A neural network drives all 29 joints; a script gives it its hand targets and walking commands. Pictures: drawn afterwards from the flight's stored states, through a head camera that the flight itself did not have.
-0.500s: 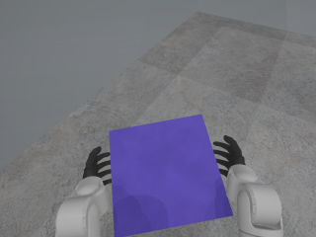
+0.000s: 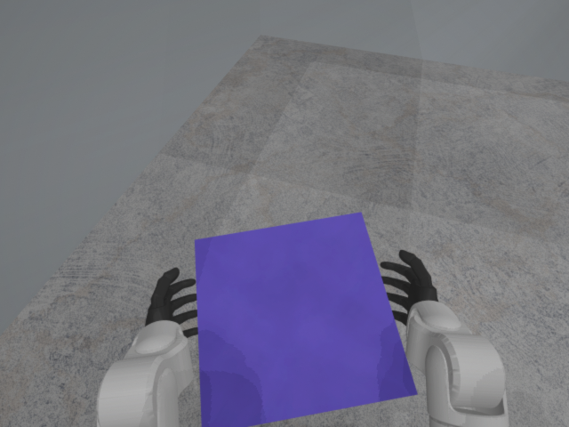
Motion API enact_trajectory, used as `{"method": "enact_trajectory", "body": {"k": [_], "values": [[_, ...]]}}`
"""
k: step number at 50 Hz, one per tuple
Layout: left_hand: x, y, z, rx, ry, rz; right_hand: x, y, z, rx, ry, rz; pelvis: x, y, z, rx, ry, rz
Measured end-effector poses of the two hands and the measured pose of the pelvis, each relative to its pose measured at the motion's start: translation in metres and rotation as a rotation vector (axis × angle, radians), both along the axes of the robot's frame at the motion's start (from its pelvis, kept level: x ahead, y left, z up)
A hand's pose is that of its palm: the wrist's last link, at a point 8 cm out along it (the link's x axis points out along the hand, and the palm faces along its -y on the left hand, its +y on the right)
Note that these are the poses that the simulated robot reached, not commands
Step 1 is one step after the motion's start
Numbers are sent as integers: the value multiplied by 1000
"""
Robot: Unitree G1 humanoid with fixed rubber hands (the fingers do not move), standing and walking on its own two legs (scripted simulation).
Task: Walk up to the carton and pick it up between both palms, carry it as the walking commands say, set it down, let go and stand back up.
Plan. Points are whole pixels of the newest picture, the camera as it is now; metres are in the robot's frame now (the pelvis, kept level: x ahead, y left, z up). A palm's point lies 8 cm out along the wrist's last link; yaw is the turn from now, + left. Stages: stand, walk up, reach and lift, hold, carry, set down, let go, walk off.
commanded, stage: carry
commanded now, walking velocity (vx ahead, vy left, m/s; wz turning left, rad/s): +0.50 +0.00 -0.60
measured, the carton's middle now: (294, 321) +0.28 +0.01 +0.00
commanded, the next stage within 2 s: none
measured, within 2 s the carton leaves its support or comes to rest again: neither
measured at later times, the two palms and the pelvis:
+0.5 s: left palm (261, 163) +0.55 +0.07 +0.06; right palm (440, 196) +0.46 -0.23 +0.07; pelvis +0.27 -0.01 -0.01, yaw -20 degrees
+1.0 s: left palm (347, 94) +0.79 -0.12 +0.06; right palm (491, 136) +0.63 -0.38 +0.07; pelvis +0.49 -0.11 -0.01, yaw -35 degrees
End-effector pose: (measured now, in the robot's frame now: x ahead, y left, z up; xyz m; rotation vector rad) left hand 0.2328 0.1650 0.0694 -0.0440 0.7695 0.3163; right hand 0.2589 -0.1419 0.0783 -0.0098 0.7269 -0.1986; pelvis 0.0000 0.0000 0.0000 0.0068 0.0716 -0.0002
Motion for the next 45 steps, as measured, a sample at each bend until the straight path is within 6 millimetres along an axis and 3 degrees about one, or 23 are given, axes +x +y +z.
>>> {"method": "enact_trajectory", "body": {"k": [6, 10, 16, 22, 28, 35, 41, 45], "values": [[91, -31, 11, 17, -57, -132, 51, -32, 8, 6, -55, -124, 73, -2, -4, -27, -24, -81], [147, -54, 6, 13, -72, -209, 89, -54, 6, 1, -70, -192, 116, -10, -12, -52, -31, -84], [208, -65, -3, 1, -11, -246, 142, -64, 4, -6, -9, -232, 179, -10, -6, -31, -10, -149], [281, -78, -12, -19, -33, -287, 192, -72, -5, -36, -16, -283, 241, -7, -16, -3, -26, -296], [347, -128, -3, 10, 8, -416, 216, -110, -9, -4, 43, -419, 300, -21, -3, -12, -36, -397], [428, -204, -2, -1, -58, -570, 260, -172, -9, 0, -20, -558, 364, -56, -16, -55, -41, -424], [482, -234, -5, -5, -22, -596, 309, -198, -4, -7, 14, -589, 417, -78, -8, -38, -15, -477], [521, -250, -8, -24, -51, -600, 344, -213, -5, -16, -17, -597, 457, -90, -16, -28, -27, -546]]}}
